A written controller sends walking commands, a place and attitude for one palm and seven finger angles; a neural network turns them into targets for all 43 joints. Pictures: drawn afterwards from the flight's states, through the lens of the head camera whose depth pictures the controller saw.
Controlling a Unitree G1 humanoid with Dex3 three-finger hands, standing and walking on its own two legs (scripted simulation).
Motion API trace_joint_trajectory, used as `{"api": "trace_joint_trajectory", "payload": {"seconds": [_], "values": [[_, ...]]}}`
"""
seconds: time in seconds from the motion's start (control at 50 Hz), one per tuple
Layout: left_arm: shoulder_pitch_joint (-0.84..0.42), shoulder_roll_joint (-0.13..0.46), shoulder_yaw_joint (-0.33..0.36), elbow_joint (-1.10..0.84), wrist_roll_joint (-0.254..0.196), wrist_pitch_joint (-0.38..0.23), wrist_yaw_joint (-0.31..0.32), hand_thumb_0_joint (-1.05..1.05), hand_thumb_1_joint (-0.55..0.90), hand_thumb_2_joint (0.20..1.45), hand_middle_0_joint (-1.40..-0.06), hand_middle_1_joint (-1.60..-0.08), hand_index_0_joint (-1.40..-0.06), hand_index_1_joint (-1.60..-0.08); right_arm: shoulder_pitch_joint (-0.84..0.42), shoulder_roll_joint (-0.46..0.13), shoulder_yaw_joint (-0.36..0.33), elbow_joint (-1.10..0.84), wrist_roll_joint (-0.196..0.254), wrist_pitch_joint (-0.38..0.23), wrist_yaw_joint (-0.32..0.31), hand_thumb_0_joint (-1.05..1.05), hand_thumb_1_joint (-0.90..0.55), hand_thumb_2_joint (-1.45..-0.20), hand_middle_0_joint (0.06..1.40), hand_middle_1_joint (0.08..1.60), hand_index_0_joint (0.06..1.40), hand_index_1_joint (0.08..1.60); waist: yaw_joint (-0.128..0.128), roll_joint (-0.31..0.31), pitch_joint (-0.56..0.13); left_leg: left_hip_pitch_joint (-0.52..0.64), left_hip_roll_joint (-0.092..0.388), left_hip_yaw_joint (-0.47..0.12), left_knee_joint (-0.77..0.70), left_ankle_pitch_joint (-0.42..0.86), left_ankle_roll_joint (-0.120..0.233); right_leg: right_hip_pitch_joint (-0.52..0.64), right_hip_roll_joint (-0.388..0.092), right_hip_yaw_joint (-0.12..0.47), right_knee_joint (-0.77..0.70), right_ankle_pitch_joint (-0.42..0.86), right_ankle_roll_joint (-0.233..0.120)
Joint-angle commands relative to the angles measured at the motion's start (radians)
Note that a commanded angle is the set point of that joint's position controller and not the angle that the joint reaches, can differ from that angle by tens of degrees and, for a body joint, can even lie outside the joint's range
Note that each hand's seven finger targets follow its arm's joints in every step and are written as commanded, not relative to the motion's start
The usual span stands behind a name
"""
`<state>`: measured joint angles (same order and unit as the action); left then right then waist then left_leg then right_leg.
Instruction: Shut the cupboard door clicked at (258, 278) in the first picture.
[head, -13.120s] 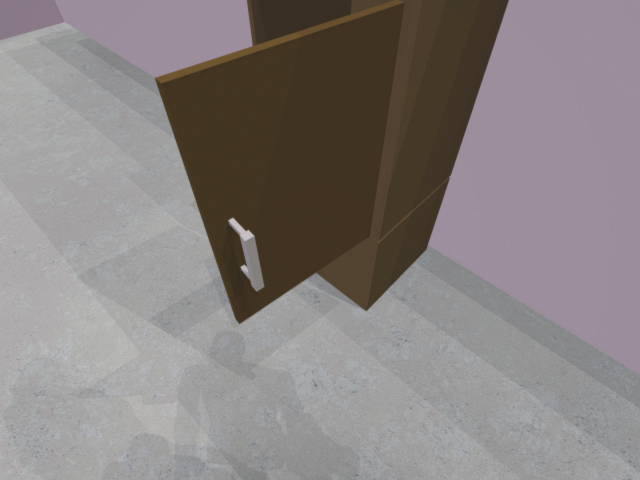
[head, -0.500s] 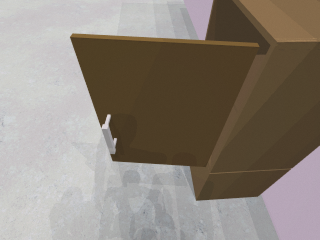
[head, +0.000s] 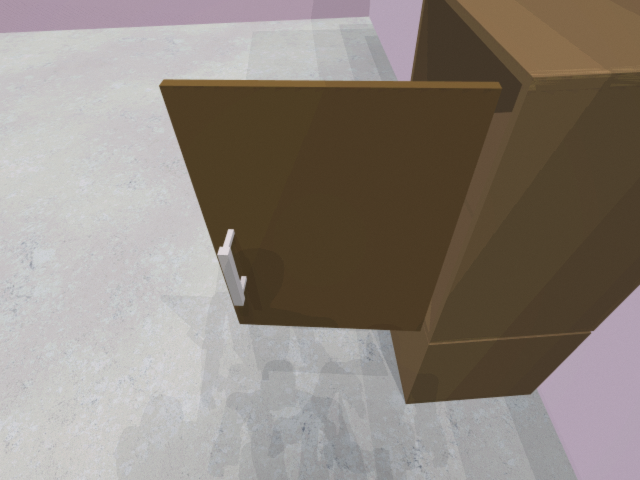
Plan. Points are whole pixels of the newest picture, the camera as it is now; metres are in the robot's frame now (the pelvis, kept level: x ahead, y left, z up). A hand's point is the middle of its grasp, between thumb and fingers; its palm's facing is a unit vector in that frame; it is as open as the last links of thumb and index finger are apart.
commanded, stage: come to a stop and stand still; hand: left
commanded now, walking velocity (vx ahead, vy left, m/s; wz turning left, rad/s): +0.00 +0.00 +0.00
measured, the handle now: (234, 269) +0.49 +0.19 -0.09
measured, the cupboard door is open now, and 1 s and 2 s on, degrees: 83 83 83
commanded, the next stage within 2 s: look again from close up in 0.18 s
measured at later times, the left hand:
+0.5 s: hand out of the picture +0.03 +0.16 -0.17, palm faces -0.01 -0.98 -0.19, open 7.4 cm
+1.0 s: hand out of the picture +0.13 +0.17 -0.13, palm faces +0.17 -0.96 -0.22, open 7.4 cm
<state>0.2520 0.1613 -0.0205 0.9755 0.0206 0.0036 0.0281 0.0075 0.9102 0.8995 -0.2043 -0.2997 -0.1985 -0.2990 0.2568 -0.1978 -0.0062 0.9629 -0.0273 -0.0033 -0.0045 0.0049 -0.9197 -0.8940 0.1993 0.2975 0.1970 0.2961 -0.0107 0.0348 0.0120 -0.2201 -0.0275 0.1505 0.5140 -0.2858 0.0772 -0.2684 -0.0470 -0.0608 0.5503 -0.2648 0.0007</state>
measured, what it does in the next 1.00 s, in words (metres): shifts its weight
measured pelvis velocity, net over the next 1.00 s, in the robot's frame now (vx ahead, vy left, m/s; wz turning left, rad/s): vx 0.05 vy -0.02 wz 0.03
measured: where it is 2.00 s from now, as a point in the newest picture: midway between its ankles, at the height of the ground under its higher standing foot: outside the picture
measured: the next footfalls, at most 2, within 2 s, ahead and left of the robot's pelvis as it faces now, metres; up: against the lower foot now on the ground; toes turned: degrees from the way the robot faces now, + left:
none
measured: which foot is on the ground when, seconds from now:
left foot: down 0.00-1.00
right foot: down 0.00-1.00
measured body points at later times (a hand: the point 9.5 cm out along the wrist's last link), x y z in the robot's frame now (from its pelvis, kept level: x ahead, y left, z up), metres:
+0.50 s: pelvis +0.03 -0.01 +0.01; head +0.05 -0.02 +0.46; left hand +0.03 +0.21 -0.15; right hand +0.03 -0.24 -0.15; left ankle +0.00 +0.07 -0.73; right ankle +0.02 -0.12 -0.73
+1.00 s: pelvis +0.05 -0.02 +0.00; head +0.08 -0.02 +0.45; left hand +0.12 +0.22 -0.11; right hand +0.08 -0.25 -0.15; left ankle +0.00 +0.07 -0.73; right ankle +0.02 -0.13 -0.73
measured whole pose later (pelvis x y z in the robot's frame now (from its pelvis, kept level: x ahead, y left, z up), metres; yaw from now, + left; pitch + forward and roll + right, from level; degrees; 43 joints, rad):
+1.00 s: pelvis +0.05 -0.02 +0.00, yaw +2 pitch +0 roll +0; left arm 0.40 0.18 0.03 0.57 -0.07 0.01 0.06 0.02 0.92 0.90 -0.21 -0.30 -0.20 -0.30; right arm 0.30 -0.18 0.03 1.01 0.02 -0.16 -0.07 0.01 -0.92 -0.89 0.20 0.30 0.20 0.30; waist -0.02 -0.01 0.05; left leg -0.18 -0.02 0.11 0.50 -0.34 0.04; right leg -0.26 -0.03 -0.07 0.63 -0.32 -0.01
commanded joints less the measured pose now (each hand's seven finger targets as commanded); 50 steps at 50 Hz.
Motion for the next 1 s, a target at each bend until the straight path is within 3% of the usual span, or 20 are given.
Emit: {"api": "trace_joint_trajectory", "payload": {"seconds": [0.0, 0.1, 0.22, 0.32, 0.48, 0.72, 0.88, 0.9, 0.92, 0.94, 0.96, 0.98], "values": [[0.041, 0.112, 0.026, -0.034, -0.001, -0.016, 0.004, 0.0, 0.9, 0.9, -0.2, -0.3, -0.2, -0.3, 0.021, -0.11, -0.013, -0.045, 0.005, -0.017, -0.005, 0.0, -0.9, -0.9, 0.2, 0.3, 0.2, 0.3, 0.011, -0.034, 0.091, -0.101, 0.15, -0.222, -0.25, -0.161, -0.018, -0.007, -0.04, 0.1, -0.117, -0.056, -0.048], [0.052, 0.118, 0.023, -0.009, -0.003, -0.026, 0.003, 0.0, 0.9, 0.9, -0.2, -0.3, -0.2, -0.3, 0.032, -0.108, -0.005, -0.01, 0.009, -0.024, -0.005, 0.0, -0.9, -0.9, 0.2, 0.3, 0.2, 0.3, 0.007, -0.079, 0.058, -0.042, 0.139, -0.2, -0.23, -0.076, -0.019, 0.001, -0.06, 0.118, -0.157, -0.03, -0.047], [0.058, 0.125, 0.017, 0.037, -0.009, -0.037, 0.003, 0.0, 0.9, 0.9, -0.2, -0.3, -0.2, -0.3, 0.045, -0.099, 0.003, 0.052, 0.014, -0.036, -0.01, 0.0, -0.9, -0.9, 0.2, 0.3, 0.2, 0.3, 0.003, -0.061, 0.015, 0.036, 0.138, -0.173, -0.198, 0.079, -0.025, 0.029, -0.075, 0.123, -0.165, 0.073, -0.047], [0.065, 0.12, 0.016, 0.074, -0.01, -0.038, 0.006, 0.0, 0.9, 0.9, -0.2, -0.3, -0.2, -0.3, 0.049, -0.088, 0.008, 0.096, 0.016, -0.039, -0.016, 0.0, -0.9, -0.9, 0.2, 0.3, 0.2, 0.3, 0.009, -0.051, 0.019, 0.044, 0.142, -0.166, -0.194, 0.148, -0.028, 0.063, -0.077, 0.113, -0.163, 0.138, -0.045], [0.063, 0.107, 0.014, 0.106, -0.01, -0.036, 0.009, 0.0, 0.9, 0.9, -0.2, -0.3, -0.2, -0.3, 0.054, -0.068, 0.011, 0.14, 0.016, -0.039, -0.022, 0.0, -0.9, -0.9, 0.2, 0.3, 0.2, 0.3, 0.013, -0.044, 0.042, 0.048, 0.145, -0.158, -0.192, 0.191, -0.032, 0.084, -0.078, 0.103, -0.166, 0.182, -0.044], [0.055, 0.106, 0.023, 0.107, -0.01, -0.034, 0.014, 0.0, 0.9, 0.9, -0.2, -0.3, -0.2, -0.3, 0.062, -0.065, 0.008, 0.159, 0.014, -0.042, -0.031, 0.0, -0.9, -0.9, 0.2, 0.3, 0.2, 0.3, 0.015, -0.042, 0.012, 0.101, 0.152, -0.156, -0.179, 0.332, -0.032, 0.119, -0.078, 0.085, -0.146, 0.275, -0.043], [0.057, 0.107, 0.026, 0.105, -0.009, -0.033, 0.014, 0.0, 0.9, 0.9, -0.2, -0.3, -0.2, -0.3, 0.057, -0.062, 0.008, 0.163, 0.014, -0.039, -0.034, 0.0, -0.9, -0.9, 0.2, 0.3, 0.2, 0.3, 0.016, -0.045, 0.032, 0.103, 0.151, -0.15, -0.179, 0.338, -0.034, 0.122, -0.081, 0.085, -0.154, 0.304, -0.045], [0.134, 0.107, 0.024, 0.143, 0.001, -0.044, 0.054, 0.0, 0.9, 0.9, -0.2, -0.3, -0.2, -0.3, -0.005, -0.093, -0.003, 0.096, 0.028, -0.037, -0.026, 0.0, -0.9, -0.9, 0.2, 0.3, 0.2, 0.3, 0.032, -0.054, 0.036, 0.044, 0.177, -0.127, 0.029, 0.508, -0.062, 0.086, -0.121, 0.118, -0.126, 0.61, -0.015], [-0.756, 0.711, 0.465, -1.47, -0.117, -0.322, 0.065, 0.0, 0.9, 0.9, -0.2, -0.3, -0.2, -0.3, 0.121, -0.319, -0.049, -0.183, 0.04, -0.236, -0.118, 0.0, -0.9, -0.9, 0.2, 0.3, 0.2, 0.3, -0.13, 0.01, -0.364, 0.341, 0.13, -0.198, 0.063, 0.712, -0.063, 0.084, 0.006, 0.019, 0.139, 0.534, -0.005], [-0.025, 0.193, 0.039, -1.118, -0.13, -0.242, 0.071, 0.0, 0.9, 0.9, -0.218, -0.32, -0.218, -0.32, 0.032, -0.191, 0.01, -0.174, 0.105, -0.317, -0.135, 0.0, -0.9, -0.9, 0.2, 0.3, 0.2, 0.3, -0.05, 0.374, -0.468, 0.473, 0.123, -0.257, 0.057, 0.802, -0.077, -0.096, 0.06, -0.019, 0.275, 0.1, -0.012], [0.221, -0.025, -0.014, -1.09, -0.203, -0.115, 0.078, 0.0, 0.9, 0.9, -0.237, -0.34, -0.237, -0.34, -0.014, -0.155, -0.001, -0.198, 0.079, -0.355, -0.109, 0.0, -0.9, -0.9, 0.2, 0.3, 0.2, 0.3, -0.014, 0.319, -0.375, 0.352, 0.115, -0.257, -0.016, 0.873, -0.114, -0.113, 0.058, -0.042, 0.35, -0.053, -0.015], [0.121, -0.008, -0.003, -1.003, -0.179, -0.113, 0.069, 0.0, 0.9, 0.9, -0.255, -0.36, -0.255, -0.36, 0.004, -0.14, -0.029, -0.189, 0.068, -0.378, -0.07, 0.0, -0.9, -0.9, 0.2, 0.3, 0.2, 0.3, -0.032, 0.121, -0.176, 0.164, 0.117, -0.234, -0.058, 0.787, -0.107, -0.212, 0.044, -0.027, 0.25, -0.063, -0.009]]}}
